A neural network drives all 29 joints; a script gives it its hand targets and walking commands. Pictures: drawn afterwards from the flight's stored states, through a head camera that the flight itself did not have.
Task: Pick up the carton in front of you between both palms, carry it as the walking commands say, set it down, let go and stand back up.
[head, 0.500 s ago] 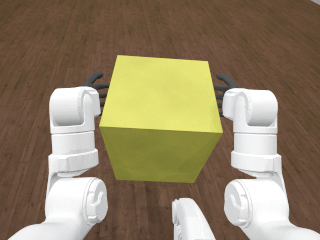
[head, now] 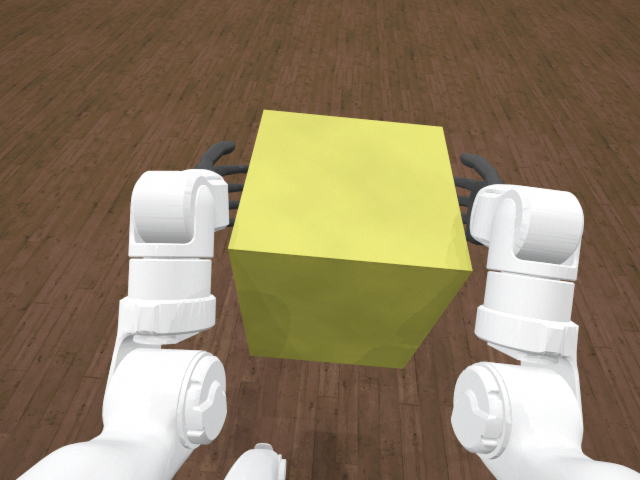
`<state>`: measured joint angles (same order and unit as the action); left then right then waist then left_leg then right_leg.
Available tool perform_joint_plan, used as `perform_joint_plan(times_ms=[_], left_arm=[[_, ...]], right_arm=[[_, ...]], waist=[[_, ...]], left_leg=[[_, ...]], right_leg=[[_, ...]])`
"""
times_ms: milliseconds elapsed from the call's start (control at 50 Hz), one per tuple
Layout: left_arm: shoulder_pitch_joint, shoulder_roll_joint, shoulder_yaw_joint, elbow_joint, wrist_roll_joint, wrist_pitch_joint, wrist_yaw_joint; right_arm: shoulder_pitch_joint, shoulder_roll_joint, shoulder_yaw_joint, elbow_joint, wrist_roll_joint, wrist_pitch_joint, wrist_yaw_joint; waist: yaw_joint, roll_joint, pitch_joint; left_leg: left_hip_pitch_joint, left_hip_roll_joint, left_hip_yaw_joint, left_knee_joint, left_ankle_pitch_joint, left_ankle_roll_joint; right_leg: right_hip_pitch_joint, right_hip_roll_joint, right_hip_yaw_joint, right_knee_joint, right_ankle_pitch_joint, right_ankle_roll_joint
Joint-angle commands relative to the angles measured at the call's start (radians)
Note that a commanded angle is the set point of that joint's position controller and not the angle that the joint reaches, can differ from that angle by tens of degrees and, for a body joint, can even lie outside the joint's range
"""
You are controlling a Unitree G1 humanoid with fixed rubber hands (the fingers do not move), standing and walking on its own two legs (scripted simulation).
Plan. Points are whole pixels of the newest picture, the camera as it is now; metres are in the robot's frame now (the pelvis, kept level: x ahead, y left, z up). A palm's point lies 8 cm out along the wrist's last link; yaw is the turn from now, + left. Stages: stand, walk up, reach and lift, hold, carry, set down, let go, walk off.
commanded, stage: carry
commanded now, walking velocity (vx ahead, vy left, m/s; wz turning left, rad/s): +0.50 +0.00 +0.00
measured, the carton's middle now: (339, 249) +0.39 +0.02 +0.10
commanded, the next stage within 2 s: none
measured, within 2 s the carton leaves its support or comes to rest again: neither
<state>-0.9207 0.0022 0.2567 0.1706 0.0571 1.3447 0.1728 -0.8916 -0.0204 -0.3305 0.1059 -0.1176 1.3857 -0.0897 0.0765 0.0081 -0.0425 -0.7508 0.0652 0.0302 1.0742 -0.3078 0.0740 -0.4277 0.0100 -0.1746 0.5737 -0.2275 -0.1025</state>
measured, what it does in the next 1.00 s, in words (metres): walks ahead: left foot, then right foot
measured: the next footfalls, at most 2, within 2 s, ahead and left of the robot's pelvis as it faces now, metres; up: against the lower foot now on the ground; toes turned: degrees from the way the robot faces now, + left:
left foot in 0.18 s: +0.23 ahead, +0.13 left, +0.00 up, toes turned +5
right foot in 0.60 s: +0.46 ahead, -0.11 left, +0.00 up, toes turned -12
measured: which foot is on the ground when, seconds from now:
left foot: up 0.00-0.16, down 0.18-0.62, up 0.64-0.98, down 1.00-1.00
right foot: down 0.00-0.18, up 0.20-0.58, down 0.60-1.00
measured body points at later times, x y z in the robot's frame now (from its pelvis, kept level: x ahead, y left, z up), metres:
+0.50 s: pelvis +0.25 +0.02 +0.02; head +0.26 +0.04 +0.47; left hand +0.63 +0.16 +0.14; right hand +0.61 -0.14 +0.13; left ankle +0.19 +0.13 -0.73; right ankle +0.37 -0.12 -0.69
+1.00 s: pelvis +0.56 +0.01 +0.00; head +0.53 +0.02 +0.45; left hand +0.85 +0.16 +0.11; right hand +0.84 -0.14 +0.10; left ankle +0.67 +0.11 -0.73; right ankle +0.43 -0.11 -0.73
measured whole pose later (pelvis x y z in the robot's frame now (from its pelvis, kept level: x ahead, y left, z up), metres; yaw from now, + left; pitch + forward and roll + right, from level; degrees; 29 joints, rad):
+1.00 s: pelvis +0.56 +0.01 +0.00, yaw -2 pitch +4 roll +0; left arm -0.23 -0.14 0.13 -0.29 0.13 1.20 0.09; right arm -0.21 0.14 -0.12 -0.30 -0.14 1.23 -0.10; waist 0.02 0.00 -0.15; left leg -0.45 0.06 0.20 0.44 -0.10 0.00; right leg -0.06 -0.08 -0.16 0.42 -0.42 0.04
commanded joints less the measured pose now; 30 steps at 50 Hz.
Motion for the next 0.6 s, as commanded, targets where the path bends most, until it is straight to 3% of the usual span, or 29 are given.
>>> perform_joint_plan(times_ms=[0, 100, 140, 160, 180, 200, 220, 260, 300, 340, 420, 520, 560, 580], left_arm=[[-0.703, -1.095, -0.518, -0.032, -0.444, 0.007, -0.299], [-0.682, -1.053, -0.475, 0.004, -0.414, -0.006, -0.292], [-0.659, -1.042, -0.458, 0.028, -0.404, -0.011, -0.286], [-0.638, -1.044, -0.472, 0.022, -0.399, -0.012, -0.276], [-0.631, -1.044, -0.446, 0.049, -0.39, -0.008, -0.277], [-0.647, -1.057, -0.447, 0.072, -0.387, -0.007, -0.276], [-0.658, -1.071, -0.454, 0.078, -0.388, -0.012, -0.275], [-0.624, -1.105, -0.45, 0.105, -0.382, -0.028, -0.274], [-0.602, -1.151, -0.462, 0.097, -0.388, -0.049, -0.274], [-0.602, -1.184, -0.489, 0.055, -0.4, -0.068, -0.269], [-0.548, -1.207, -0.551, -0.011, -0.41, -0.094, -0.253], [-0.462, -1.206, -0.617, -0.06, -0.43, -0.106, -0.269], [-0.401, -1.207, -0.625, -0.058, -0.426, -0.106, -0.283], [-0.341, -1.204, -0.617, -0.043, -0.418, -0.106, -0.291]], right_arm=[[-0.701, 1.03, 0.578, 0.049, 0.411, -0.025, 0.177], [-0.731, 1.081, 0.574, 0.093, 0.467, -0.037, 0.187], [-0.7, 1.085, 0.551, 0.133, 0.475, -0.045, 0.189], [-0.633, 1.077, 0.533, 0.169, 0.468, -0.045, 0.188], [-0.645, 1.048, 0.518, 0.159, 0.46, -0.057, 0.187], [-0.628, 1.044, 0.507, 0.171, 0.447, -0.063, 0.186], [-0.64, 1.05, 0.501, 0.15, 0.449, -0.07, 0.188], [-0.683, 1.099, 0.528, 0.09, 0.472, -0.089, 0.198], [-0.724, 1.14, 0.562, 0.023, 0.493, -0.113, 0.205], [-0.735, 1.174, 0.585, -0.024, 0.51, -0.133, 0.209], [-0.671, 1.188, 0.64, -0.079, 0.512, -0.156, 0.203], [-0.538, 1.145, 0.673, -0.106, 0.463, -0.169, 0.187], [-0.459, 1.138, 0.693, -0.108, 0.445, -0.167, 0.186], [-0.433, 1.125, 0.699, -0.113, 0.441, -0.163, 0.188]], waist=[[-0.002, -0.13, -0.445], [-0.009, -0.179, -0.392], [-0.052, -0.139, -0.443], [-0.098, -0.062, -0.498], [-0.118, 0.175, -0.51], [-0.143, 0.3, -0.468], [-0.142, 0.222, -0.467], [-0.133, 0.056, -0.421], [-0.124, 0.099, -0.399], [-0.117, 0.142, -0.404], [-0.103, 0.139, -0.396], [-0.095, 0.172, -0.394], [-0.08, 0.104, -0.472], [-0.055, 0.039, -0.535]], left_leg=[[0.052, 0.003, 0.044, -0.209, 0.094, -0.017], [0.208, -0.062, 0.126, -0.499, 0.069, -0.032], [0.455, -0.073, 0.148, -0.625, 0.113, -0.014], [0.672, 0.015, 0.024, -0.649, 0.085, 0.01], [0.858, 0.242, -0.373, -0.692, 0.061, 0.114], [0.985, 0.328, -0.587, -0.725, 0.166, 0.201], [0.981, 0.34, -0.572, -0.712, 0.203, 0.215], [0.879, 0.298, -0.434, -0.732, 0.173, 0.155], [0.815, 0.245, -0.303, -0.783, 0.18, 0.11], [0.795, 0.215, -0.204, -0.811, 0.211, 0.099], [0.814, 0.17, -0.071, -0.815, 0.304, 0.084], [0.868, 0.159, 0.028, -0.732, 0.501, 0.019], [0.758, 0.105, 0.119, -0.504, 0.603, -0.031], [0.598, 0.096, 0.123, -0.347, 0.396, -0.065]], right_leg=[[0.373, -0.239, 0.275, -0.207, 0.16, -0.144], [0.379, -0.218, 0.211, -0.169, 0.196, -0.079], [0.296, -0.185, 0.147, -0.024, 0.208, -0.027], [0.162, -0.152, 0.1, 0.145, 0.192, 0.022], [-0.135, -0.065, 0.042, 0.393, 0.001, 0.087], [-0.403, 0.015, 0.094, 0.515, -0.3, 0.093], [-0.45, -0.026, 0.161, 0.618, -0.325, 0.077], [-0.447, -0.079, 0.179, 0.618, -0.233, 0.078], [-0.398, -0.103, 0.167, 0.541, -0.106, 0.102], [-0.351, -0.1, 0.143, 0.45, -0.045, 0.122], [-0.24, -0.086, 0.083, 0.154, 0.048, 0.135], [-0.029, -0.051, 0.009, -0.151, 0.193, 0.104], [0.294, -0.035, -0.034, -0.23, 0.205, 0.075], [0.502, -0.167, 0.109, -0.193, 0.167, 0.046]])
